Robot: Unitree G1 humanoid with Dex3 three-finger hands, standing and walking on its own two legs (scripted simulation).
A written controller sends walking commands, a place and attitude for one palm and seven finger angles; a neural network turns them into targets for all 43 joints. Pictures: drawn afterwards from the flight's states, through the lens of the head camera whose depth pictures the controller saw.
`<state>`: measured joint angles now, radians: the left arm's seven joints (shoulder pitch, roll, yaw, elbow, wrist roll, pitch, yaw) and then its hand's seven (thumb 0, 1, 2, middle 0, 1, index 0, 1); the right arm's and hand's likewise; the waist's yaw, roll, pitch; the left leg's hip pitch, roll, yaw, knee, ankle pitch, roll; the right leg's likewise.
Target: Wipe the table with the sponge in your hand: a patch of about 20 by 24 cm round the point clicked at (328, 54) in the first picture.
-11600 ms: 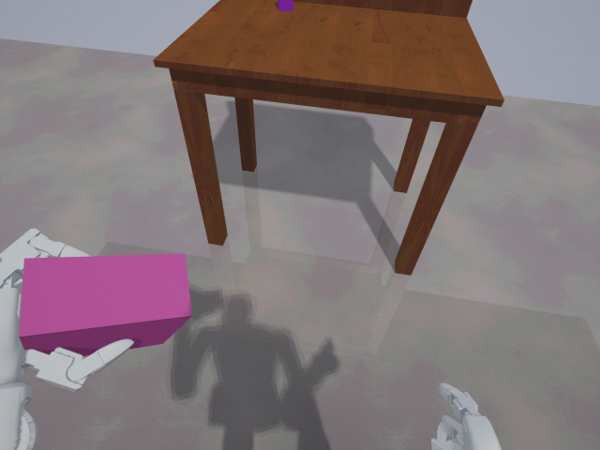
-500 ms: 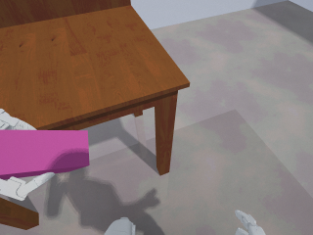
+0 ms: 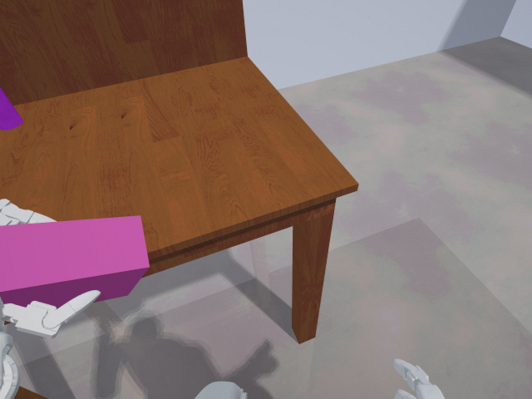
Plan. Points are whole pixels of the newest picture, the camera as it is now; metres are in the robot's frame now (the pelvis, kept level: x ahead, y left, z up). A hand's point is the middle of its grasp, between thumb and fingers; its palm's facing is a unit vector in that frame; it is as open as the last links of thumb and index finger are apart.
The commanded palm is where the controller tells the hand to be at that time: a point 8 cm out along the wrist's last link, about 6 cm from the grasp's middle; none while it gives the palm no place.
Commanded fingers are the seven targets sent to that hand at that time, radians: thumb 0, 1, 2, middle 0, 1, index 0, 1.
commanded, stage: shuffle to correct the standing spot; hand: left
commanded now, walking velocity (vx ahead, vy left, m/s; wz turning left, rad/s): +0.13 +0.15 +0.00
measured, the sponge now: (96, 264) +0.23 +0.23 +0.15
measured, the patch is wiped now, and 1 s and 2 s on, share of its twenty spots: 0.00 0.00 0.00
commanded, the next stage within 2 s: come to a stop and stand still in 0.50 s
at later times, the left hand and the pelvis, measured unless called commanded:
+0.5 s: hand (28, 228) +0.26 +0.32 +0.18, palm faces +0.42 -0.80 -0.43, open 10.5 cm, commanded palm +0.21 +0.36 +0.18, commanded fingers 0.00 0.10 1.30 -1.20 -1.60 -1.20 -1.60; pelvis +0.05 +0.08 -0.01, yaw -1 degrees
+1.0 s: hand (21, 198) +0.31 +0.37 +0.18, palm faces +0.41 -0.83 -0.38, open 10.5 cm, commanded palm +0.24 +0.40 +0.18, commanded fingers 0.00 0.10 1.30 -1.20 -1.60 -1.20 -1.60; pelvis +0.08 +0.12 +0.00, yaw +0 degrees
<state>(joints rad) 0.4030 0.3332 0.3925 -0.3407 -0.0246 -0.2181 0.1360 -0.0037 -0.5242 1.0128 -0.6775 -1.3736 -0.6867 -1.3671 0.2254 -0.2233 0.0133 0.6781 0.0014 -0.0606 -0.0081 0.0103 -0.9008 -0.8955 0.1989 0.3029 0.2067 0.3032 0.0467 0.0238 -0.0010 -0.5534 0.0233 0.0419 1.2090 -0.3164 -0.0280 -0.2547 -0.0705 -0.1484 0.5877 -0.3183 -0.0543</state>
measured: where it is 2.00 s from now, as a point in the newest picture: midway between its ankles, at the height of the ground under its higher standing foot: outside the picture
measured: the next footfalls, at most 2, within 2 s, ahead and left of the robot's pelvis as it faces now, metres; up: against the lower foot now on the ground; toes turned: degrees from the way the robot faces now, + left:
left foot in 0.22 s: +0.12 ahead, +0.20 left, +0.00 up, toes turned +6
right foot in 0.50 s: +0.10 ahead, +0.02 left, +0.00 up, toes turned -2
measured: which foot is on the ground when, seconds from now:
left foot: up 0.00-0.20, down 0.22-0.54, up 0.56-0.80, down 0.82-1.00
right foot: down 0.00-0.24, up 0.26-0.48, down 0.50-1.00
